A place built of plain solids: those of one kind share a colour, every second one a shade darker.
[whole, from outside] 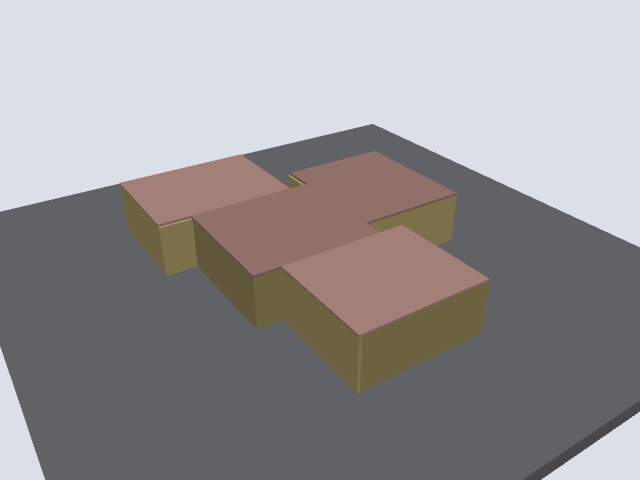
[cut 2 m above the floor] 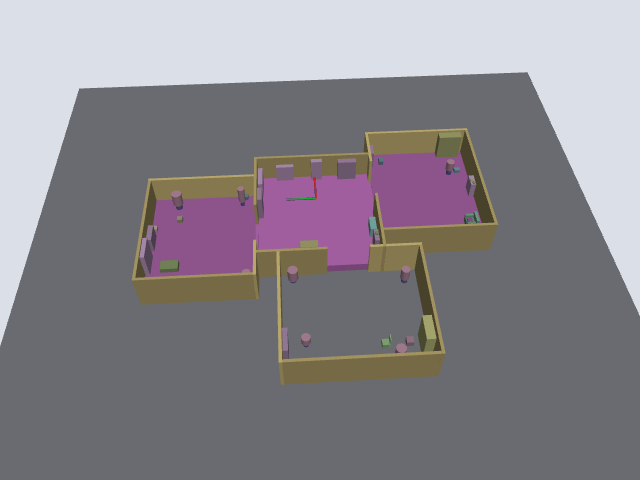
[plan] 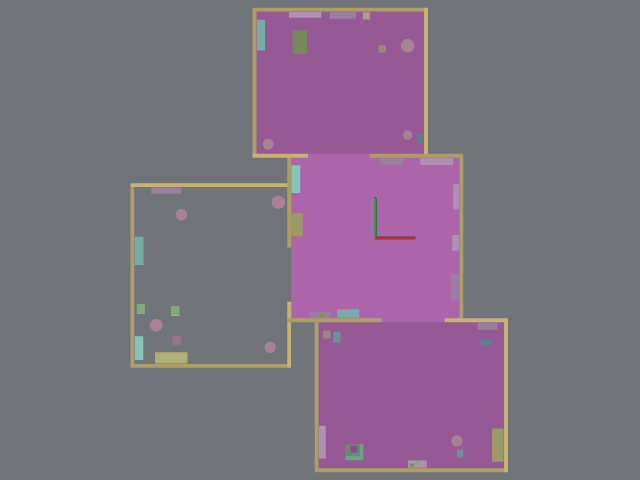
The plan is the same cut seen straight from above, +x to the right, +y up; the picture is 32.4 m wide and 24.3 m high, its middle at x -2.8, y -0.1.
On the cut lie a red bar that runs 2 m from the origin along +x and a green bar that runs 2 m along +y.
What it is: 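A storey of a house; a hub and three side rooms behind broad openings; the side rooms' floors lie 0.64 m, 0.156 m and not at all below the hub's; a bare drop, one riser, a flush line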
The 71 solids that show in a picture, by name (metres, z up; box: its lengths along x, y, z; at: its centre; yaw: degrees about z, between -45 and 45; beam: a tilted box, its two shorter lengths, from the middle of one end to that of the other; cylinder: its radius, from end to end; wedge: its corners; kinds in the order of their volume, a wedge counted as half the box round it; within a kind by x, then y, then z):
{
 "floor_1": {"box": [3.11, 0.2, 0.69], "at": [-1.85, 4.16, 0.29]},
 "floor_2": {"box": [8.48, 7.2, 0.69], "at": [-1.77, 7.86, 0.29]},
 "floor_3": {"box": [8.52, 8.13, 0.69], "at": [0.0, 0.0, 0.29]},
 "floor_4": {"box": [9.38, 7.39, 0.53], "at": [1.82, -7.96, 0.22]},
 "floor_5": {"box": [3.19, 0.2, 0.53], "at": [1.92, -4.16, 0.22]},
 "wall_1": {"box": [0.2, 8.95, 3.66], "at": [-12.3, -1.9, 1.78]},
 "wall_2": {"box": [7.94, 0.2, 3.66], "at": [-8.43, -6.47, 1.78]},
 "wall_3": {"box": [7.94, 0.2, 3.66], "at": [-8.43, 2.68, 1.78]},
 "wall_4": {"box": [0.2, 7.4, 3.66], "at": [-6.12, 7.96, 1.78]},
 "wall_5": {"box": [1.76, 0.2, 3.66], "at": [-5.34, 4.16, 1.78]},
 "wall_6": {"box": [0.2, 2.31, 3.66], "at": [-4.36, -5.42, 1.78]},
 "wall_7": {"box": [0.2, 0.84, 3.66], "at": [-4.36, -3.64, 1.78]},
 "wall_8": {"box": [0.2, 4.55, 3.66], "at": [-4.36, 1.79, 1.78]},
 "wall_9": {"box": [1.05, 0.2, 3.66], "at": [-3.93, 4.16, 1.78]},
 "wall_10": {"box": [0.2, 7.59, 3.66], "at": [-2.97, -8.06, 1.78]},
 "wall_11": {"box": [4.78, 0.2, 3.66], "at": [-2.07, -4.16, 1.78]},
 "wall_12": {"box": [8.48, 0.2, 3.66], "at": [-1.77, 11.56, 1.78]},
 "wall_13": {"box": [9.38, 0.2, 3.66], "at": [1.82, -11.75, 1.78]},
 "wall_14": {"box": [4.76, 0.2, 3.66], "at": [2.08, 4.16, 1.78]},
 "wall_15": {"box": [0.2, 7.4, 3.66], "at": [2.57, 7.96, 1.78]},
 "wall_16": {"box": [0.94, 0.2, 3.66], "at": [3.99, -4.16, 1.78]},
 "wall_17": {"box": [0.2, 8.13, 3.66], "at": [4.36, 0.0, 1.78]},
 "wall_18": {"box": [2.25, 0.2, 3.66], "at": [5.59, -4.16, 1.78]},
 "wall_19": {"box": [0.2, 7.59, 3.66], "at": [6.61, -8.06, 1.78]},
 "roof_1": {"box": [7.94, 9.35, 0.16], "at": [-8.43, -1.9, 3.69]},
 "roof_2": {"box": [8.88, 7.4, 0.16], "at": [-1.77, 7.96, 3.69]},
 "roof_3": {"box": [8.92, 8.53, 0.16], "at": [0.0, 0.0, 3.69]},
 "roof_4": {"box": [9.78, 7.59, 0.16], "at": [1.82, -8.06, 3.69]},
 "case_1": {"box": [1.54, 0.31, 2.14], "at": [-10.58, 2.4, 1.02]},
 "case_2": {"box": [1.64, 0.29, 1.91], "at": [-3.55, 11.3, 1.59]},
 "case_3": {"box": [0.99, 0.31, 1.23], "at": [-2.79, -3.89, 1.25]},
 "case_4": {"box": [0.34, 1.65, 1.51], "at": [-2.68, -10.33, 1.24]},
 "case_5": {"box": [1.32, 0.35, 1.17], "at": [-1.65, 11.27, 1.23]},
 "case_6": {"box": [1.16, 0.34, 1.9], "at": [0.82, 3.88, 1.59]},
 "case_7": {"box": [0.95, 0.37, 1.18], "at": [2.13, -11.45, 1.07]},
 "case_8": {"box": [1.67, 0.35, 1.36], "at": [3.11, 3.87, 1.32]},
 "case_9": {"box": [0.42, 1.34, 1.67], "at": [4.03, -2.48, 1.48]},
 "case_10": {"box": [0.35, 0.8, 1.77], "at": [4.07, -0.24, 1.52]},
 "case_11": {"box": [0.3, 1.26, 1.34], "at": [4.09, 2.09, 1.31]},
 "case_12": {"box": [1.0, 0.36, 1.35], "at": [5.68, -4.46, 1.16]},
 "wardrobe_1": {"box": [1.65, 0.57, 2.25], "at": [-10.33, -6.07, 1.07]},
 "wardrobe_2": {"box": [0.57, 1.16, 2.05], "at": [-3.95, 0.67, 1.67]},
 "wardrobe_3": {"box": [0.59, 1.69, 1.99], "at": [6.2, -10.49, 1.48]},
 "sideboard_1": {"box": [0.43, 1.21, 0.85], "at": [-11.96, -5.58, 0.37]},
 "sideboard_2": {"box": [0.44, 1.42, 0.94], "at": [-11.96, -0.65, 0.42]},
 "sideboard_3": {"box": [0.42, 1.55, 0.78], "at": [-5.79, 10.27, 1.03]},
 "sideboard_4": {"box": [0.45, 1.41, 0.89], "at": [-4.02, 2.98, 1.08]},
 "sideboard_5": {"box": [1.11, 0.45, 0.82], "at": [-1.37, -3.82, 1.05]},
 "bush_1": {"cylinder": 0.32, "from": [-11.08, -4.42, 0.34], "to": [-11.08, -4.42, 1.22]},
 "bush_2": {"cylinder": 0.29, "from": [-9.82, 1.18, 0.38], "to": [-9.82, 1.18, 0.92]},
 "bush_3": {"cylinder": 0.27, "from": [-5.43, 4.75, 1.04], "to": [-5.43, 4.75, 1.89]},
 "bush_4": {"cylinder": 0.29, "from": [-5.32, -5.54, 0.36], "to": [-5.32, -5.54, 1.26]},
 "bush_5": {"cylinder": 0.34, "from": [-4.91, 1.81, 0.32], "to": [-4.91, 1.81, 1.21]},
 "bush_6": {"cylinder": 0.24, "from": [1.64, 5.21, 1.09], "to": [1.64, 5.21, 2.29]},
 "bush_7": {"cylinder": 0.34, "from": [1.64, 9.74, 1.08], "to": [1.64, 9.74, 2.05]},
 "bush_8": {"cylinder": 0.29, "from": [4.13, -10.27, 0.95], "to": [4.13, -10.27, 1.67]},
 "armchair_1": {"box": [0.17, 0.59, 0.62], "at": [-1.44, -10.74, 0.79]},
 "armchair_2": {"box": [0.91, 0.21, 0.84], "at": [-1.07, -11.14, 0.9]},
 "armchair_3": {"box": [0.57, 0.59, 0.42], "at": [-1.07, -10.74, 0.69]},
 "lowtable_1": {"box": [0.73, 1.17, 0.36], "at": [-3.81, 9.91, 0.82]},
 "toybox_1": {"box": [0.37, 0.56, 0.28], "at": [-1.94, -5.03, 0.62]},
 "toybox_2": {"box": [0.32, 0.47, 0.31], "at": [2.27, 5.05, 0.79]},
 "toybox_3": {"box": [0.32, 0.41, 0.28], "at": [4.3, -10.9, 0.62]},
 "toybox_4": {"box": [0.51, 0.32, 0.34], "at": [5.61, -5.28, 0.65]},
 "chair_1": {"box": [0.42, 0.47, 0.51], "at": [-11.87, -3.57, 0.2]},
 "chair_2": {"box": [0.43, 0.45, 0.47], "at": [-10.13, -3.67, 0.18]},
 "basket_1": {"box": [0.39, 0.39, 0.34], "at": [-2.46, -4.89, 0.65]},
 "basket_2": {"box": [0.37, 0.36, 0.3], "at": [-0.46, 11.25, 0.79]},
 "basket_3": {"box": [0.37, 0.37, 0.32], "at": [0.34, 9.57, 0.8]},
 "pouf_1": {"box": [0.45, 0.45, 0.45], "at": [-10.04, -5.18, 0.18]},
 "cushion_1": {"box": [0.37, 0.36, 0.12], "at": [-1.09, -10.69, 0.96]}
}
